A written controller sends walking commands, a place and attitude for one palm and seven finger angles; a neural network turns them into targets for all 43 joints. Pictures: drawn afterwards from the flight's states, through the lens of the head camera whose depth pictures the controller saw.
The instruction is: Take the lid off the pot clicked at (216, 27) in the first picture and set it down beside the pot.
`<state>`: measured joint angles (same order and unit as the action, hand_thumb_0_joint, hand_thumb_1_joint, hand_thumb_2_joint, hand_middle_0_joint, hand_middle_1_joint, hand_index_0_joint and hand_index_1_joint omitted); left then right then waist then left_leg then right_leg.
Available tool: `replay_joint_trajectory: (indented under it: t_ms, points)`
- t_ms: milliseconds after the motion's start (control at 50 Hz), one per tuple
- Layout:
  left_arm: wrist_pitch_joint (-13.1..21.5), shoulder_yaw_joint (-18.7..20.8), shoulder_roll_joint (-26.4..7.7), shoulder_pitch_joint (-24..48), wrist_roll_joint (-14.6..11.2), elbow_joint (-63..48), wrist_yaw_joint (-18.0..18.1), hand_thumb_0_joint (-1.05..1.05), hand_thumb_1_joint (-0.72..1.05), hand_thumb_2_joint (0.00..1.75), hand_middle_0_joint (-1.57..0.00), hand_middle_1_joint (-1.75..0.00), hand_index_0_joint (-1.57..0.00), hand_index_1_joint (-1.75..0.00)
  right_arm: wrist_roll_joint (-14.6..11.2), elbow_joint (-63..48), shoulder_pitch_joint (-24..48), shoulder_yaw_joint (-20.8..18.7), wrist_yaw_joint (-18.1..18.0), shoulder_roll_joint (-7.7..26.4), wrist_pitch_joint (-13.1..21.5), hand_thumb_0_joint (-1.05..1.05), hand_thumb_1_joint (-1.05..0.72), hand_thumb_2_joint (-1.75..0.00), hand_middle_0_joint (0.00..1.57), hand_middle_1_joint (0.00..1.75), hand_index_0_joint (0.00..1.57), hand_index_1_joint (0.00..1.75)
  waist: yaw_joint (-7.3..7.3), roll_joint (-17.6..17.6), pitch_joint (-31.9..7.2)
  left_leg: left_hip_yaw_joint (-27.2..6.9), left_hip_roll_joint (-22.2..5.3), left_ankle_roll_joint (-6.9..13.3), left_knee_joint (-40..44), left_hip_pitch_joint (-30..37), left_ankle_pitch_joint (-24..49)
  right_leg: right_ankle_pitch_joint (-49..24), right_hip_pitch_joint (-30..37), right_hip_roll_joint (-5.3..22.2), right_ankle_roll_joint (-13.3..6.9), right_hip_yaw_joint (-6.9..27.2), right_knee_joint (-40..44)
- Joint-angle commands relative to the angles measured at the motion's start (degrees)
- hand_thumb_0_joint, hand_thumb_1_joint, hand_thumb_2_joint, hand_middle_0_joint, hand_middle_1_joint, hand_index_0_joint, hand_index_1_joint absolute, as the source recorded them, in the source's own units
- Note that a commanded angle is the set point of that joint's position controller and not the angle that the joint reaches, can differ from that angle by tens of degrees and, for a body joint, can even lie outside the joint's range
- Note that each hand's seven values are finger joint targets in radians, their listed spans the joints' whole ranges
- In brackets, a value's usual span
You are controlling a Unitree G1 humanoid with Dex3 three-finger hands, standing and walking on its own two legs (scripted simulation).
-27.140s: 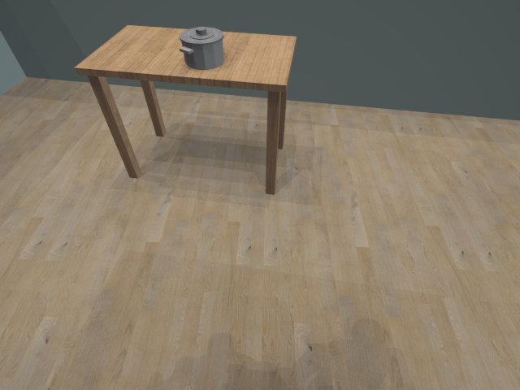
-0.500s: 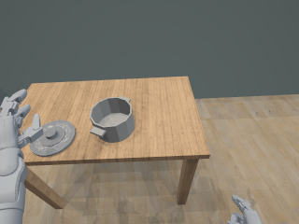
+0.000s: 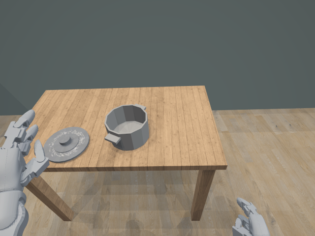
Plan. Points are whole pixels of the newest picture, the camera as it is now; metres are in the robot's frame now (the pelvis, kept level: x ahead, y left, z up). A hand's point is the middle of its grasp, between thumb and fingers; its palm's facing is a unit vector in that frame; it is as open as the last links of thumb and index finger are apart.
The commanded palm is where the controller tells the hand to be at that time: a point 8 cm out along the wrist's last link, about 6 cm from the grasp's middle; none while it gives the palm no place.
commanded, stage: draw the hand back to the body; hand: left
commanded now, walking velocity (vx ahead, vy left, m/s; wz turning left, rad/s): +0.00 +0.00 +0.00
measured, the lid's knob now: (64, 139) +0.46 +0.43 -0.09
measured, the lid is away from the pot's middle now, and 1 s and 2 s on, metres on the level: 0.25 0.25 0.25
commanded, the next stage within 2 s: step back with the hand held close in 0.36 s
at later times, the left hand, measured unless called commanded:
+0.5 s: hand (26, 187) +0.16 +0.26 +0.16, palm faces +0.38 -0.85 -0.35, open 7.4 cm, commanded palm +0.11 +0.30 +0.17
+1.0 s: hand (9, 192) +0.14 +0.28 +0.16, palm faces +0.24 -0.82 -0.52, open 7.4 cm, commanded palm +0.09 +0.33 +0.17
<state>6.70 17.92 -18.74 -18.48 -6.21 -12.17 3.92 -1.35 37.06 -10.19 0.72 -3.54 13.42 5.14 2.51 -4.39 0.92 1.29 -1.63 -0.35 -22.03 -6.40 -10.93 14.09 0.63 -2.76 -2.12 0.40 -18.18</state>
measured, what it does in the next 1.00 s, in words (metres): shifts its weight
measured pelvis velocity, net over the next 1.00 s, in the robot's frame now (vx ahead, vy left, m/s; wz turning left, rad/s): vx -0.06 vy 0.06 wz -0.06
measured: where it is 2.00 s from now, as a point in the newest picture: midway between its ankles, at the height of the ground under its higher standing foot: outside the picture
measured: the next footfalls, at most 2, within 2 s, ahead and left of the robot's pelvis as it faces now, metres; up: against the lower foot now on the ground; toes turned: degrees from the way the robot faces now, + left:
right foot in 1.60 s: -0.19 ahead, -0.07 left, +0.00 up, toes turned -8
left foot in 1.78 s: -0.13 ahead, +0.17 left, +0.00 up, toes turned -5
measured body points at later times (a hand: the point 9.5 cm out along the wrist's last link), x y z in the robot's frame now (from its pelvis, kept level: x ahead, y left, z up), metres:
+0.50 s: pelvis -0.02 +0.02 +0.00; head -0.05 +0.00 +0.45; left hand +0.13 +0.30 +0.18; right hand +0.18 -0.19 -0.07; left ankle +0.02 +0.12 -0.75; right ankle -0.04 -0.10 -0.75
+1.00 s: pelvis -0.06 +0.06 -0.02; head -0.03 +0.07 +0.43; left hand +0.12 +0.32 +0.19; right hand +0.10 -0.18 -0.09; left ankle +0.02 +0.12 -0.75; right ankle -0.06 -0.07 -0.75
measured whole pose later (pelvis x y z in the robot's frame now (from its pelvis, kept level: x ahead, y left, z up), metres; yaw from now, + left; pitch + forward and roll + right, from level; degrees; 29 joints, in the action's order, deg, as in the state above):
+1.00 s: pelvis -0.06 +0.06 -0.02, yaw -4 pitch -1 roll -1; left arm 11.2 23.8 -24.3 -37.6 -3.4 -38.4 4.7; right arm -0.4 30.2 -12.8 -0.4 -2.0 11.6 6.1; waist 0.9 -0.6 4.4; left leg 6.5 0.4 4.8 -32.2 -20.6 -11.3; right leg 17.3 -14.6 0.6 0.9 -1.4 -32.5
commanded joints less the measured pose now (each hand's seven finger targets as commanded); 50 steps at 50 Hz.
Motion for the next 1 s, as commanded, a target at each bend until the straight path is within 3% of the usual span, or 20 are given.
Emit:
replay_joint_trajectory:
  t_ms: [0,80,120,160,260,280,300,400,440,460,480,520,580,620,720,740,760,840,900,980]
  points:
    - [4.0,4.4,-10.5,3.8,0.1,-15.8,0.9,0.00,0.90,0.90,-0.20,-0.30,-0.20,-0.30,0.1,-9.8,8.9,-1.9,-0.2,5.8,3.8,0.00,-0.90,-0.90,0.20,0.30,0.20,0.30,-0.04,1.8,-4.1,0.8,0.0,2.9,1.0,8.6,9.8,-14.4,-9.1,2.0,0.9,-1.2,4.0]
    - [4.1,5.1,-11.0,0.4,0.2,-20.0,0.9,0.00,0.90,0.90,-0.20,-0.30,-0.20,-0.30,0.3,-10.2,9.0,-1.7,-0.2,5.8,4.2,0.00,-0.90,-0.90,0.20,0.30,0.20,0.30,0.47,0.4,-3.3,0.2,-0.1,2.8,1.5,8.1,7.1,-10.8,-9.7,2.1,0.7,-1.0,4.9]
    - [4.3,5.4,-11.0,-3.6,0.2,-21.7,0.9,0.00,0.90,0.90,-0.20,-0.30,-0.20,-0.30,0.6,-10.5,9.2,-1.7,-0.2,5.7,4.3,0.00,-0.90,-0.90,0.20,0.30,0.20,0.30,0.90,2.1,-3.8,-0.1,-0.1,2.9,1.4,7.6,7.2,-10.7,-9.3,2.1,0.7,-1.0,4.8]
    - [4.5,4.0,-9.8,-6.5,0.3,-25.1,0.9,0.00,0.90,0.90,-0.20,-0.30,-0.20,-0.30,0.5,-10.8,9.4,-1.8,-0.2,5.2,4.7,0.00,-0.90,-0.90,0.20,0.30,0.20,0.30,0.56,-0.5,-3.7,0.1,-0.1,2.6,1.3,7.6,6.5,-9.8,-9.5,2.1,0.6,-0.8,4.7]
    - [3.8,3.5,-9.3,-2.4,0.8,-22.8,1.5,0.00,0.90,0.90,-0.20,-0.30,-0.20,-0.30,0.6,-9.8,8.9,-1.7,-0.7,5.4,4.8,0.00,-0.90,-0.90,0.20,0.30,0.20,0.30,-0.48,0.6,1.3,-0.7,-0.4,2.3,2.2,5.7,1.5,-3.9,-12.4,1.8,0.6,-0.7,6.1]
    - [3.9,4.8,-10.3,-2.3,0.8,-22.3,1.6,0.00,0.90,0.90,-0.20,-0.30,-0.20,-0.30,0.7,-9.7,8.7,-1.6,-0.9,5.5,4.8,0.00,-0.90,-0.90,0.20,0.30,0.20,0.30,0.05,1.6,0.6,-1.1,-0.3,2.4,2.3,5.9,1.1,-3.6,-12.3,2.0,0.5,-0.9,6.2]
    - [3.7,3.7,-8.8,-4.3,0.7,-21.9,1.5,0.00,0.90,0.90,-0.20,-0.30,-0.20,-0.30,0.7,-9.9,9.0,-1.7,-1.0,5.2,4.8,0.00,-0.90,-0.90,0.20,0.30,0.20,0.30,-0.02,1.9,1.4,-0.8,-0.4,2.4,2.3,5.8,0.5,-2.8,-12.5,1.9,0.6,-0.8,6.2]
    - [4.1,2.7,-8.4,-7.5,1.1,-26.6,1.4,0.00,0.90,0.90,-0.20,-0.30,-0.20,-0.30,0.9,-10.8,9.3,-1.6,-0.6,5.1,5.7,0.00,-0.90,-0.90,0.20,0.30,0.20,0.30,0.61,0.1,-2.0,-1.4,-0.3,2.2,2.6,6.3,1.0,-3.6,-10.5,1.8,0.3,-0.8,5.1]
    - [4.2,4.5,-10.5,-5.4,1.4,-26.8,1.8,0.00,0.90,0.90,-0.20,-0.30,-0.20,-0.30,1.0,-10.3,9.0,-1.5,-0.5,5.3,5.7,0.00,-0.90,-0.90,0.20,0.30,0.20,0.30,0.72,0.3,-2.3,-1.7,-0.1,2.1,2.7,6.0,1.3,-4.0,-10.0,1.7,0.2,-0.8,5.1]
    - [7.0,15.2,-21.1,5.1,2.0,-34.4,2.4,0.00,0.90,0.90,-0.20,-0.30,-0.20,-0.30,0.5,-12.6,8.9,-1.6,-0.3,6.3,4.6,0.00,-0.90,-0.90,0.20,0.30,0.20,0.30,0.00,0.0,3.7,-1.7,-1.1,3.6,0.8,0.6,-5.3,-5.3,-15.6,3.8,0.4,7.3,6.9]
    - [7.9,12.5,-16.5,0.8,2.1,-27.7,2.0,0.00,0.90,0.90,-0.20,-0.30,-0.20,-0.30,1.3,-10.3,7.4,-1.3,-0.1,5.0,4.2,0.00,-0.90,-0.90,0.20,0.30,0.20,0.30,-0.64,4.8,4.9,-2.5,-0.4,3.7,-1.2,-1.7,-6.7,-4.0,-16.2,5.1,0.4,7.3,7.5]
    - [7.3,8.5,-11.6,-5.4,2.5,-22.8,1.1,0.00,0.90,0.90,-0.20,-0.30,-0.20,-0.30,1.1,-10.2,6.0,-2.1,0.8,5.2,3.5,0.00,-0.90,-0.90,0.20,0.30,0.20,0.30,-1.28,9.0,4.6,-2.5,-0.7,3.6,-3.9,-0.9,-4.7,-4.7,-18.3,6.5,0.4,9.4,7.7]
    - [7.9,5.8,-8.8,-9.5,2.7,-23.5,0.0,0.00,0.90,0.90,-0.20,-0.30,-0.20,-0.30,0.7,-12.0,5.4,-2.9,1.3,6.3,3.2,0.00,-0.90,-0.90,0.20,0.30,0.20,0.30,-1.54,2.5,0.1,-2.3,-2.2,3.6,-3.0,-1.0,-1.0,-10.1,-16.0,6.6,0.9,6.8,3.0]
    - [7.8,5.8,-8.7,-13.0,2.6,-25.1,-0.4,0.00,0.90,0.90,-0.20,-0.30,-0.20,-0.30,0.4,-13.4,4.9,-3.3,1.4,6.5,2.7,0.00,-0.90,-0.90,0.20,0.30,0.20,0.30,-1.44,1.8,-3.4,-2.1,-3.1,3.9,-2.4,-0.7,2.3,-13.3,-14.2,6.2,1.7,5.2,-0.3]
    - [8.6,11.1,-13.2,-18.1,2.6,-34.4,0.3,0.00,0.90,0.90,-0.20,-0.30,-0.20,-0.30,0.1,-15.9,4.3,-3.8,1.2,6.0,1.5,0.00,-0.90,-0.90,0.20,0.30,0.20,0.30,-1.11,3.7,-9.8,-3.8,-5.4,4.8,-2.5,-1.5,13.3,-17.0,-11.1,5.2,2.7,1.6,-7.6]
    - [8.8,12.5,-14.9,-19.1,2.7,-36.4,0.7,0.00,0.90,0.90,-0.20,-0.30,-0.20,-0.30,0.1,-16.2,4.3,-3.7,1.1,6.1,1.4,0.00,-0.90,-0.90,0.20,0.30,0.20,0.30,-0.96,0.7,-11.0,-4.7,-6.0,5.1,-2.0,-1.7,15.6,-16.1,-10.6,4.8,2.7,1.0,-9.3]
    - [8.8,12.2,-14.1,-20.3,2.5,-37.5,0.9,0.00,0.90,0.90,-0.20,-0.30,-0.20,-0.30,0.1,-16.4,4.0,-3.6,1.1,5.8,1.4,0.00,-0.90,-0.90,0.20,0.30,0.20,0.30,-0.92,-1.1,-11.3,-5.5,-7.0,5.1,-1.4,-2.3,17.0,-13.8,-10.6,4.2,2.9,0.2,-11.2]
    - [8.8,13.2,-14.5,-21.8,2.3,-40.7,1.7,0.00,0.90,0.90,-0.20,-0.30,-0.20,-0.30,0.6,-16.2,2.6,-4.0,1.1,5.7,2.6,0.00,-0.90,-0.90,0.20,0.30,0.20,0.30,-1.08,-10.4,-9.6,-8.6,-11.0,6.2,2.2,-4.7,15.1,5.3,-14.2,3.1,3.1,-1.5,-17.4]
    - [8.5,12.1,-12.8,-20.4,2.5,-39.3,2.2,0.00,0.90,0.90,-0.20,-0.30,-0.20,-0.30,0.9,-15.1,0.8,-3.8,1.3,5.9,4.1,0.00,-0.90,-0.90,0.20,0.30,0.20,0.30,-1.63,-10.0,-5.9,-8.6,-12.1,6.3,2.8,-9.2,7.4,7.9,-14.3,3.8,2.9,-2.1,-17.5]
    - [7.9,11.3,-11.9,-18.6,2.6,-34.1,2.2,0.00,0.90,0.90,-0.20,-0.30,-0.20,-0.30,0.4,-14.4,0.1,-3.7,1.1,6.5,4.6,0.00,-0.90,-0.90,0.20,0.30,0.20,0.30,-2.34,-1.5,-4.3,-9.1,-10.8,5.4,-0.6,-11.0,1.4,0.8,-12.8,4.4,2.6,-2.2,-9.2]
